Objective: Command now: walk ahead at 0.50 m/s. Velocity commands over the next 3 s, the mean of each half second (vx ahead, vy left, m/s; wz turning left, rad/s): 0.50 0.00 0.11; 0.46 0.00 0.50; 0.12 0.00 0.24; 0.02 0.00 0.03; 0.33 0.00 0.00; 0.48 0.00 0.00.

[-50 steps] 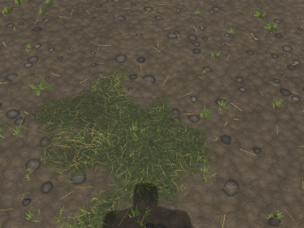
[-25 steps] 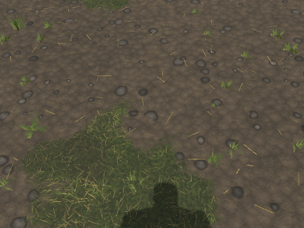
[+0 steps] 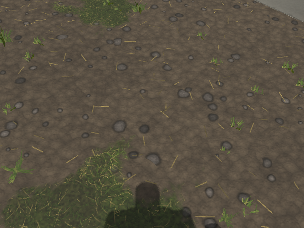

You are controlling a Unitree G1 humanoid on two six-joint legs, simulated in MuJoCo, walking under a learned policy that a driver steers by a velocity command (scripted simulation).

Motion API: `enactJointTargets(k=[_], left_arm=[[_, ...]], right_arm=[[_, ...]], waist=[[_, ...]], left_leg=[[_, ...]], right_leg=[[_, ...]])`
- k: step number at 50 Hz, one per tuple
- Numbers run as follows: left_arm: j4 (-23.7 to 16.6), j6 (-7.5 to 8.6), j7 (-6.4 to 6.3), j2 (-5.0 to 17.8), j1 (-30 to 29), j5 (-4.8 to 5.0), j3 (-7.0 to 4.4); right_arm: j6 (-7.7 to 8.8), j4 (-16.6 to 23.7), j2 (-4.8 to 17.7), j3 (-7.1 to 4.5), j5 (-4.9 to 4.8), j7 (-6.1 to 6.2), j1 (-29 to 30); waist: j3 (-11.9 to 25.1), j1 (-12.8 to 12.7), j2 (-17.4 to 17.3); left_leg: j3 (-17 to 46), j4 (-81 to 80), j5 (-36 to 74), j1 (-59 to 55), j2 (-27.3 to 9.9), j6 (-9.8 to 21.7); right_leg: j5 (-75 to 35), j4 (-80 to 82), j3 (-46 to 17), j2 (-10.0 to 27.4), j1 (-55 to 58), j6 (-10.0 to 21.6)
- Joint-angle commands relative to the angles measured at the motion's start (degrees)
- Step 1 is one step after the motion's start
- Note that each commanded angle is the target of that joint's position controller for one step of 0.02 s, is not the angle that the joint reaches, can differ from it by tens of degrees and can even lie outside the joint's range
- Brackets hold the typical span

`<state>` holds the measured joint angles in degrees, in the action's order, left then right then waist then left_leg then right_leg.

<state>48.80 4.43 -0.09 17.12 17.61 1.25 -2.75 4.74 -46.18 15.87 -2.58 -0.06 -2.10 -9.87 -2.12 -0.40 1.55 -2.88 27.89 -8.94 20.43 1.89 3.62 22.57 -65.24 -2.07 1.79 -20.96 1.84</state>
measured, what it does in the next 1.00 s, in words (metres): walks ahead, turning left: right foot, then left foot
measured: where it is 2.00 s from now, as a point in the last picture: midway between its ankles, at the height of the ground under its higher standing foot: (143, 185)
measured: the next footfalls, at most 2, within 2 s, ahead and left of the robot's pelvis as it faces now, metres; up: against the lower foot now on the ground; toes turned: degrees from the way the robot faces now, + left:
right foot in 0.42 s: +0.41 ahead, -0.15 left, +0.00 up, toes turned +1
left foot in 0.94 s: +0.62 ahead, +0.16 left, +0.00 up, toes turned +23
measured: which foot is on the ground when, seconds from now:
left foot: down 0.00-0.42, up 0.44-0.92, down 0.94-1.00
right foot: up 0.00-0.40, down 0.42-0.94, up 0.96-1.00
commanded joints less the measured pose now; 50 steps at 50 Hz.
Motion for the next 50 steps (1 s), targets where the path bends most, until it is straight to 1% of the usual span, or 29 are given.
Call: enactJointTargets(k=[1,3,5,10,14,17,18,19,20,21,22,23,24,25,26,28,30,33,36,39,42,43,44,45,46,47,48,49,50], left_arm=[[-4.3,0.64,-0.18,5.4,-0.1,-0.40,-1.62],[-4.3,-0.39,-0.38,3.9,-0.3,-0.64,-1.33],[-5.7,-0.73,-0.54,3.6,-4.2,-1.09,-1.19],[-7.8,0.14,0.31,1.6,-13.2,-0.92,-0.39],[-10.1,0.77,1.51,1.6,-20.3,-0.39,-0.09],[-11.2,1.48,2.36,3.1,-21.0,-0.40,-0.53],[-10.8,1.69,2.40,4.0,-19.3,-0.45,-0.87],[-9.7,1.91,2.25,5.2,-15.3,-0.53,-1.51],[-7.3,2.04,1.79,7.6,-7.2,-0.71,-2.83],[-5.4,1.98,1.14,11.2,3.0,-1.68,-4.02],[-4.0,1.29,1.04,15.6,6.9,-1.85,-5.15],[-4.4,1.12,0.99,9.7,7.0,-1.47,-3.61],[-4.8,1.19,0.79,7.0,2.9,-1.35,-2.69],[-5.1,1.27,0.70,5.7,-1.0,-1.45,-2.25],[-4.8,1.45,0.85,3.9,-4.0,-1.55,-1.83],[-4.4,2.14,0.95,2.6,-7.0,-2.06,-1.67],[-3.5,2.70,0.84,3.5,-7.9,-1.94,-2.09],[-2.2,2.70,0.18,5.3,-7.0,-2.16,-2.81],[-1.5,2.14,-0.42,6.7,-6.4,-1.99,-3.20],[-0.5,1.29,-0.78,8.1,-3.9,-1.34,-3.71],[0.6,0.06,-0.77,9.3,-2.0,-0.33,-4.29],[0.6,-0.37,-0.79,9.9,-2.2,-0.01,-4.51],[0.3,-0.85,-0.94,10.8,-3.5,0.22,-4.74],[-0.1,-1.45,-1.14,11.5,-4.5,0.59,-4.98],[-0.6,-2.01,-1.25,11.3,-5.8,1.01,-4.85],[-1.0,-1.78,-1.26,9.7,-4.7,0.40,-4.20],[-4.0,-0.93,-0.81,1.1,0.0,-3.25,-1.72],[-3.7,0.63,-0.25,4.2,0.7,-1.98,-1.42],[-4.8,1.20,-0.07,7.6,-5.4,0.35,-2.38]], right_arm=[[1.00,2.1,5.7,-1.36,0.75,0.16,-2.0],[1.54,1.1,6.6,-1.59,0.21,0.35,-2.7],[1.53,0.1,7.9,-1.94,0.12,0.91,-4.1],[0.71,-1.9,9.1,-2.01,-0.45,1.88,-7.9],[-0.36,-4.4,9.5,-2.11,-0.91,2.04,-12.8],[-1.44,-5.3,10.2,-2.55,-1.28,2.53,-13.4],[-1.67,-5.3,10.8,-2.81,-1.32,2.69,-12.8],[-1.88,-5.0,11.3,-2.98,-1.36,2.79,-11.5],[-2.02,-4.6,10.4,-2.58,-1.12,2.78,-10.7],[-1.86,-3.1,7.3,-1.37,-0.10,2.74,-10.3],[-0.81,-2.3,0.1,0.61,-0.45,2.43,-18.2],[-0.08,-3.2,5.3,-0.54,-1.66,2.36,-16.0],[0.19,-1.5,9.0,-1.81,-2.90,2.35,-11.2],[0.13,-0.9,8.6,-1.86,-2.79,2.62,-8.4],[-0.20,-0.7,7.9,-2.12,-2.06,2.79,-7.0],[-1.77,-1.1,5.6,-2.36,-2.00,2.70,-9.2],[-3.16,-0.2,3.8,-2.24,-1.93,2.66,-8.5],[-3.80,1.8,3.4,-2.26,-1.38,2.43,-5.0],[-3.23,3.3,2.6,-1.86,-1.24,1.25,-0.4],[-3.04,5.7,2.1,-1.39,-1.13,0.19,5.5],[-3.27,8.0,2.9,-1.54,-1.16,-0.62,8.8],[-3.37,8.6,3.4,-1.78,-1.11,-0.84,8.7],[-3.49,8.8,4.4,-2.32,-0.85,-0.97,7.5],[-3.63,8.3,5.9,-3.22,-0.62,-0.96,3.6],[-3.59,6.3,8.3,-4.73,-0.65,-0.71,-4.5],[-3.84,4.4,12.3,-6.64,-0.56,0.42,-12.3],[-4.04,4.6,19.7,-7.62,-0.24,1.60,-11.2],[-3.23,8.2,17.9,-6.68,0.24,0.88,-11.1],[-2.65,8.5,14.4,-5.67,0.25,0.33,-9.1]], waist=[[4.7,0.3,-6.7],[3.4,-0.3,-6.0],[1.5,0.3,-4.7],[-0.5,3.4,-4.5],[-2.4,5.9,-4.2],[-2.3,4.3,-5.1],[-1.3,3.0,-5.7],[0.8,0.5,-6.3],[6.1,-3.5,-5.5],[15.2,-7.5,-1.8],[23.6,-4.6,13.3],[23.4,-6.5,11.1],[14.3,-6.1,8.0],[9.6,-4.5,4.9],[5.6,-3.0,3.6],[3.5,-0.1,5.3],[1.5,1.0,4.0],[-0.2,0.8,2.4],[-1.1,-0.6,1.5],[-2.8,-2.9,0.4],[-3.8,-3.3,0.7],[-3.4,-2.6,1.1],[-2.5,-1.2,2.0],[0.3,1.3,2.9],[4.6,5.8,2.0],[9.4,9.2,-1.8],[13.7,2.2,-19.2],[27.4,4.3,-13.4],[22.9,6.0,-6.5]], left_leg=[[20.0,-17.0,3.5,-14.2,-15.1,9.6],[16.3,-19.3,7.3,-11.5,-14.7,10.4],[13.9,-20.8,10.0,-11.6,-14.5,10.8],[7.3,-21.6,10.9,-13.3,-11.7,8.0],[8.0,-19.5,10.7,-18.7,-13.9,8.0],[10.9,-15.2,14.5,-23.4,-16.3,7.1],[11.7,-13.3,17.3,-23.8,-16.6,6.6],[11.4,-9.2,23.9,-23.2,-15.7,5.9],[9.5,-0.3,28.2,-20.1,-12.6,4.4],[7.3,15.3,17.8,-9.6,-9.0,2.2],[3.5,35.9,-14.4,13.3,0.5,-1.9],[10.7,43.9,-24.4,19.0,-0.8,-1.9],[10.7,45.9,-20.2,22.5,-3.6,-1.4],[9.2,44.6,-15.4,21.4,-6.3,-1.5],[9.0,41.8,-12.1,19.7,-7.8,-1.8],[9.1,39.1,-8.4,14.0,-9.8,-2.1],[8.8,37.2,-6.5,14.5,-10.5,-2.7],[9.0,30.2,0.4,18.0,-10.8,-3.6],[6.4,20.1,8.5,16.8,-10.1,-3.4],[3.4,13.4,10.2,16.8,-9.3,-2.6],[1.7,9.9,6.1,17.9,-8.4,-0.8],[0.6,9.2,3.5,16.8,-7.4,0.1],[-1.1,8.6,0.6,13.9,-5.5,1.0],[-3.2,8.4,-1.6,8.3,-2.8,2.1],[-4.5,4.6,2.2,-2.0,0.3,3.7],[-0.1,1.4,13.0,-17.1,-0.2,5.9],[25.4,2.8,32.2,-36.5,-16.0,14.8],[44.8,-3.2,30.3,-41.7,-24.2,23.2],[36.8,-4.6,32.8,-38.3,-21.9,20.3]], right_leg=[[-6.3,0.2,-2.9,6.1,-13.5,-0.2],[-8.0,3.4,-2.1,6.7,-13.5,-1.3],[-12.7,8.9,-1.8,7.0,-16.8,-2.6],[-27.3,26.4,0.6,4.9,-15.6,-3.0],[-27.6,33.4,1.3,3.2,-15.9,-2.3],[-22.3,37.3,0.1,2.1,-14.5,-0.9],[-20.4,37.9,0.4,1.4,-11.4,-0.3],[-19.1,39.0,1.6,0.1,-5.1,0.6],[-20.3,39.9,2.5,-0.6,7.2,2.2],[-21.4,36.5,-5.1,7.5,25.1,5.5],[-10.4,40.5,-29.6,21.8,45.8,13.7],[-3.1,46.1,-36.6,22.2,43.7,13.3],[-3.0,47.6,-27.9,20.4,36.4,10.7],[-6.9,49.2,-21.2,18.3,29.0,9.3],[-10.8,51.4,-15.9,16.2,22.5,8.7],[-14.8,55.1,-8.9,14.0,15.2,8.0],[-18.4,57.5,-4.2,14.1,12.2,8.7],[-21.5,59.0,1.5,14.0,13.1,9.1],[-23.5,59.3,7.4,12.7,14.3,8.0],[-24.2,58.9,10.5,13.7,17.9,7.5],[-27.8,55.9,12.2,15.6,24.0,6.4],[-32.9,53.7,12.9,15.9,25.5,5.8],[-45.0,49.2,14.0,15.7,26.2,5.0],[-56.8,42.0,14.7,15.0,26.3,4.1],[-61.1,30.7,16.1,12.8,23.9,2.3],[-49.5,15.6,16.5,9.9,14.2,-1.4],[7.8,-6.3,15.0,-0.5,-10.8,-6.1],[18.8,-17.4,0.3,-4.6,-15.6,-6.6],[14.2,-17.6,-2.9,-1.6,-18.9,-5.3]])
Over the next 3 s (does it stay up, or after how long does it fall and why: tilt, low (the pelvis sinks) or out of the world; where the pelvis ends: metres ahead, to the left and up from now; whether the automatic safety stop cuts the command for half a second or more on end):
stays up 1.03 0.27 0.01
